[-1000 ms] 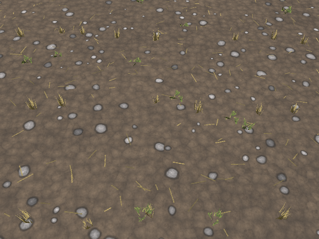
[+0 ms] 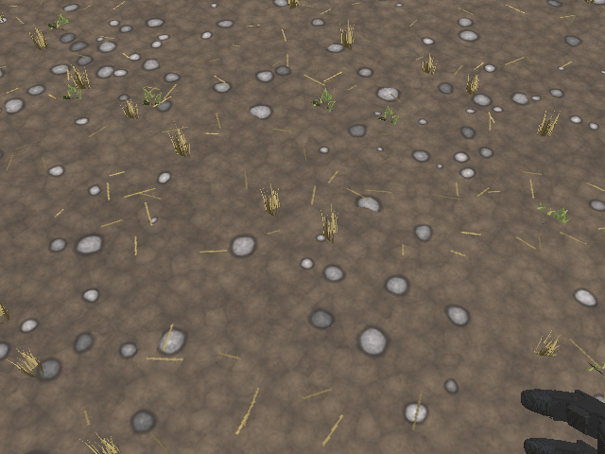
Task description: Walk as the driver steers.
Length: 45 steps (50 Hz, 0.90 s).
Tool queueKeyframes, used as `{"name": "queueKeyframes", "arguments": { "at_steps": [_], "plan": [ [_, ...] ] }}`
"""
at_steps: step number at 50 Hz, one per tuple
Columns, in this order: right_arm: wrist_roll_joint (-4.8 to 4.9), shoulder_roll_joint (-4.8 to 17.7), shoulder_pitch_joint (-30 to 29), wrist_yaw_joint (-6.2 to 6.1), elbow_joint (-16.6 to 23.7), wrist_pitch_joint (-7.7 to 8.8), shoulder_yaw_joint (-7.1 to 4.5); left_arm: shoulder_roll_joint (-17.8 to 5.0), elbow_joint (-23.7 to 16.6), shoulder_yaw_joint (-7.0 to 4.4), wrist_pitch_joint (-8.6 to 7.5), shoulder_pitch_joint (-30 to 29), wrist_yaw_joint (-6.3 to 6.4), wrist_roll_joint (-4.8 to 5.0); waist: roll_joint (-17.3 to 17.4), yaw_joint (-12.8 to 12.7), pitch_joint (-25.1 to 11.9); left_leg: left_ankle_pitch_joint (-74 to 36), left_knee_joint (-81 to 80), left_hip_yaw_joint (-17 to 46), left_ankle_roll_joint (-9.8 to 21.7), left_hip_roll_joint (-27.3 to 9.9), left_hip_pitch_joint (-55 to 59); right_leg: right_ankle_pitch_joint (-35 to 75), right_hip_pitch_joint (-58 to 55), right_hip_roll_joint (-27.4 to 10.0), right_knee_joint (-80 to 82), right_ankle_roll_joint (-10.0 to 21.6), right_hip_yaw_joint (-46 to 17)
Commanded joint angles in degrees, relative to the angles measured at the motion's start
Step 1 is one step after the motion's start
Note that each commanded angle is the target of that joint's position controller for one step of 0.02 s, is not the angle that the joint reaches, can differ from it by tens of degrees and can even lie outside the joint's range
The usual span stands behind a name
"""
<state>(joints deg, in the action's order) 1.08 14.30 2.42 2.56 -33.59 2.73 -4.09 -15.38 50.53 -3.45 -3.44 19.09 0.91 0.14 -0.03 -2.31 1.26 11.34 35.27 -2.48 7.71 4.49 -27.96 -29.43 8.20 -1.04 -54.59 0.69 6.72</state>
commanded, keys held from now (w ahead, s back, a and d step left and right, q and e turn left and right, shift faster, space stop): w+q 0.04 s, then e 0.96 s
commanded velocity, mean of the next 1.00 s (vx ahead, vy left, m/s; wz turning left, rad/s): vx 0.14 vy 0.00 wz -0.27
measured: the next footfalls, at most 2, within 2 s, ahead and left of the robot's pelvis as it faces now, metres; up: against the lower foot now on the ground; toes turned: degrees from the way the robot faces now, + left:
right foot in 0.40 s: +0.35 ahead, -0.13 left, +0.00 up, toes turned +0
left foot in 0.86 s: +0.34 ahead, +0.10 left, +0.00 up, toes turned -22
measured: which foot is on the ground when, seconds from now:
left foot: down 0.00-0.42, up 0.44-0.84, down 0.86-1.00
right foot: up 0.00-0.38, down 0.40-0.86, up 0.88-1.00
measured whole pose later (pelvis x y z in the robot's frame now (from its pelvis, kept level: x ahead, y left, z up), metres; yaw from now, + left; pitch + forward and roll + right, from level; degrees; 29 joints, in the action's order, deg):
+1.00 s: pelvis +0.25 +0.01 +0.02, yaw -21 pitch +2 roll -1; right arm -1.0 14.8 11.1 -1.8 -41.7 0.4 -3.8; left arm -19.9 35.5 -5.6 3.3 11.6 1.3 0.8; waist -3.2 0.5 1.4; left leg 13.5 27.5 1.4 0.6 -0.3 -15.8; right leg -24.2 32.9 6.9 -62.5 -3.0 -7.7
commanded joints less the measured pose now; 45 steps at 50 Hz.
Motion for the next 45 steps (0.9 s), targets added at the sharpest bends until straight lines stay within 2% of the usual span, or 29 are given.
{"name": "queueKeyframes", "arguments": {
  "at_steps": [1,2,3,4,5,8,10,13,16,18,19,20,21,22,23,24,25,26,28,30,33,36,39,40,42,43,44,45],
  "plan": [
    [-0.48,10.56,19.54,-1.56,-1.14,0.66,-3.52,-8.47,-10.48,-0.99,-5.50,-7.13,-2.37,2.09,5.21,9.18,-13.27,-1.39,-16.83,40.10,16.05,-20.75,46.72,2.38,43.14,-0.33,-25.57,1.55,-13.78],
    [-0.01,8.91,14.66,-1.50,-0.42,0.78,-2.86,-7.86,-11.12,-0.81,-5.61,-8.12,-2.24,1.46,-0.53,5.80,-8.21,-6.40,-18.03,33.67,13.41,-18.15,37.03,7.10,39.54,-2.48,-19.56,1.28,-13.11],
    [-0.16,6.83,10.06,-1.55,0.34,0.82,-1.88,-7.66,-10.13,-1.04,-4.84,-7.30,-1.86,0.47,-2.76,3.14,-4.92,-16.96,-18.84,27.68,11.33,-16.64,29.06,9.21,35.62,-4.31,-15.97,0.02,-11.53],
    [-0.78,5.63,7.47,-1.81,0.98,0.97,-1.34,-8.17,-9.67,-1.38,-3.83,-5.30,-1.61,0.02,-1.53,1.17,-4.30,-25.76,-19.32,23.48,10.48,-15.47,23.77,10.33,31.24,-5.58,-13.95,-1.28,-11.08],
    [-1.01,5.19,6.64,-1.78,0.67,1.23,-0.98,-7.95,-9.13,-1.46,-2.97,-4.02,-1.43,-0.11,-1.24,0.17,-3.91,-32.12,-19.76,20.53,9.84,-14.82,19.56,10.47,27.93,-5.93,-12.01,-2.30,-10.11],
    [-1.43,6.88,8.27,-2.29,-2.58,2.02,-1.07,-4.26,-9.13,-0.39,-1.73,-4.92,-0.70,-0.52,1.24,0.27,-3.21,-45.50,-20.21,10.79,7.58,-11.92,12.75,17.56,23.72,-5.00,-2.43,-3.96,-7.26],
    [-1.38,7.12,9.42,-2.84,-4.24,1.76,-0.96,-2.91,-9.60,0.36,-1.54,-7.91,-0.69,-0.42,2.97,1.87,-3.83,-44.23,-19.93,5.83,4.87,-9.24,12.38,26.50,20.93,-3.97,6.67,-3.29,-6.23],
    [-1.54,7.42,12.07,-3.27,-6.64,1.51,-0.71,-3.51,-10.31,0.44,-1.52,-11.74,-1.52,0.35,3.56,4.54,-5.27,-37.85,-19.14,4.74,2.95,-10.35,17.09,37.73,18.86,-2.31,15.91,-1.82,-6.77],
    [-1.52,8.21,11.24,-3.38,-7.71,1.00,-0.91,-5.56,-11.99,-0.20,-1.29,-13.59,-2.46,0.48,4.44,4.57,-4.62,-36.17,-15.34,5.83,3.05,-13.86,22.42,31.58,21.05,-1.50,18.53,-0.17,-7.69],
    [-0.83,8.76,10.19,-3.97,-7.82,0.14,-1.22,-7.03,-13.17,-0.81,-1.09,-13.18,-3.18,-0.04,4.90,3.59,-4.38,-38.58,-10.03,6.69,2.29,-15.37,25.59,24.34,22.06,-0.53,20.35,1.34,-6.85],
    [-0.36,8.86,9.07,-4.43,-7.50,-0.36,-1.29,-7.59,-12.71,-1.24,-1.05,-10.08,-3.44,-0.36,4.63,1.79,-5.28,-40.67,-5.38,6.25,1.11,-14.68,25.87,24.16,18.84,0.77,23.48,2.29,-5.69],
    [-0.25,8.56,9.17,-4.85,-7.19,-0.65,-1.24,-9.12,-11.73,-2.05,-1.13,-5.50,-3.43,-0.59,2.86,-0.19,-7.41,-40.43,2.38,4.60,-1.13,-11.97,24.81,31.89,12.21,1.84,28.00,3.84,-5.71],
    [-1.65,7.87,9.90,-5.08,-5.60,-0.36,-0.87,-13.22,-12.02,-3.08,-1.10,-1.06,-2.87,-0.92,-3.87,-1.24,-12.44,-25.82,17.17,1.50,-4.68,-6.77,16.83,57.25,0.46,-5.85,26.99,8.05,-16.80],
    [-2.90,3.38,17.06,-4.35,-5.04,0.04,0.50,-15.84,-13.02,-3.08,-0.81,-1.35,-2.56,-2.01,-17.12,2.78,-18.60,24.20,36.67,2.17,-9.26,3.54,-3.60,76.37,-16.57,-20.30,27.22,21.04,-38.17],
    [-2.19,7.32,17.35,-3.39,-6.23,0.07,0.20,-11.29,-14.04,-2.18,-0.21,-1.01,-2.33,-1.41,-11.27,0.39,-24.97,26.27,42.32,10.52,-9.25,1.21,-5.75,65.22,-18.06,-20.21,30.07,21.88,-42.39],
    [-0.67,8.67,13.01,-3.26,-5.29,-0.65,-0.26,-9.88,-15.37,-1.95,0.34,-4.66,-2.13,-0.77,-7.16,0.08,-19.34,22.53,44.45,10.51,-9.44,-0.89,-9.09,54.12,-13.55,-17.47,30.63,19.48,-36.88],
    [-0.88,8.00,10.24,-3.78,-4.94,-1.55,-0.15,-8.74,-15.88,-1.72,1.21,-6.73,-1.72,0.03,-1.65,0.45,-14.47,19.11,42.24,9.53,-9.67,-2.57,-10.44,44.29,-7.69,-14.76,32.24,16.59,-33.30],
    [-1.33,8.02,8.25,-4.36,-4.43,-2.49,-0.31,-8.10,-16.49,-1.38,2.00,-8.01,-1.30,0.50,0.25,0.94,-10.48,16.65,38.72,9.12,-9.98,-3.72,-9.83,37.42,-1.21,-13.20,34.31,15.09,-31.51],
    [-1.29,6.53,8.50,-4.80,-3.86,-3.54,-0.22,-8.74,-17.28,-1.58,3.00,-9.73,-0.98,-0.24,-3.43,3.18,-7.09,13.77,29.39,7.79,-10.30,-3.59,-4.36,29.59,7.36,-8.69,37.06,12.83,-28.69],
    [-1.22,5.28,9.38,-5.23,-4.48,-3.38,0.03,-9.54,-17.64,-2.12,3.48,-9.17,-0.47,-0.65,-6.22,3.10,-7.98,12.85,22.42,6.95,-11.27,-2.59,-1.94,30.07,7.94,-7.18,37.10,12.53,-27.45],
    [-1.27,5.31,8.38,-5.53,-4.93,-3.28,0.03,-10.64,-18.26,-2.81,4.05,-8.91,0.41,-0.10,-7.02,2.33,-9.94,9.60,16.14,7.98,-12.02,-2.46,0.13,23.58,7.58,-6.73,36.78,11.89,-28.96],
    [-1.04,5.79,6.87,-5.34,-4.75,-2.94,-0.24,-10.76,-18.94,-3.07,4.78,-9.27,0.73,0.01,-8.76,1.54,-9.07,8.19,11.19,8.43,-11.81,-2.14,2.03,15.21,8.67,-6.03,37.39,10.82,-31.63],
    [-0.55,6.27,6.45,-4.64,-4.67,-1.88,-0.55,-10.46,-19.27,-3.18,5.50,-8.76,0.78,0.10,-10.30,0.92,-8.40,8.65,4.99,8.50,-10.74,-1.73,4.23,13.31,7.26,-5.85,36.84,10.17,-34.88],
    [-0.40,6.39,6.99,-4.32,-4.87,-1.50,-0.70,-10.41,-19.42,-3.22,5.75,-8.80,0.80,0.23,-10.52,1.14,-8.23,8.19,1.73,8.21,-10.14,-1.54,5.68,13.81,6.91,-5.65,36.32,9.85,-35.75],
    [-0.30,6.63,10.35,-3.68,-6.20,-0.85,-1.22,-10.16,-19.76,-3.21,6.26,-9.68,0.96,0.99,-10.11,3.39,-7.88,2.07,-10.08,6.70,-8.34,-1.60,13.05,14.07,8.87,-3.31,33.88,7.84,-35.27],
    [-0.95,9.12,12.12,-3.70,-6.62,-0.81,-2.05,-8.80,-19.85,-2.83,6.29,-8.54,1.03,1.11,-7.21,3.45,-8.44,0.34,-13.60,10.28,-6.25,-7.25,19.23,9.38,13.24,-0.65,30.00,5.41,-32.98],
    [-2.65,14.68,11.37,-4.00,-6.04,-1.32,-3.20,-6.44,-21.08,-2.24,6.02,-7.39,0.80,1.03,7.83,1.20,-6.90,-5.22,-16.34,23.32,0.51,-19.97,23.28,-1.23,24.12,7.30,17.61,1.85,-22.83],
    [-4.65,14.32,9.82,-3.73,-5.42,-1.30,-3.31,-9.50,-21.93,-3.31,5.03,-8.64,0.51,0.74,16.21,2.08,-5.57,-12.28,-19.59,32.96,7.42,-27.78,18.28,-5.92,28.76,9.74,2.54,-0.87,-16.20]
  ]
}}
Velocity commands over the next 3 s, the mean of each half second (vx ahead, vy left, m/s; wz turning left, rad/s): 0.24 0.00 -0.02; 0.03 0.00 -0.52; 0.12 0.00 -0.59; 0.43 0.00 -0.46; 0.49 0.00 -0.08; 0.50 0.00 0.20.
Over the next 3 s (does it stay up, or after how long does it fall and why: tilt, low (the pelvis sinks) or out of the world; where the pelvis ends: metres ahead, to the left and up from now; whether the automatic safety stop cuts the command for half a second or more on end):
stays up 0.80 -0.59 0.03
